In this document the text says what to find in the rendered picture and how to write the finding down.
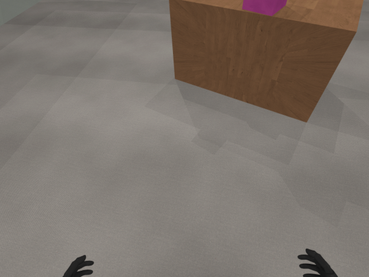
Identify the pedestal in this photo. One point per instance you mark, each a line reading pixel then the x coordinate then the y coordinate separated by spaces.
pixel 282 63

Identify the robot right hand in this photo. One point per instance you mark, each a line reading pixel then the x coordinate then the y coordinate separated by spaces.
pixel 322 267

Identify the carton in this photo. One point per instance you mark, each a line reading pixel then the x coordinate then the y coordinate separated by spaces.
pixel 267 7

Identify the robot left hand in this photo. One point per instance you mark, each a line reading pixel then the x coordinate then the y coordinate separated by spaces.
pixel 77 264

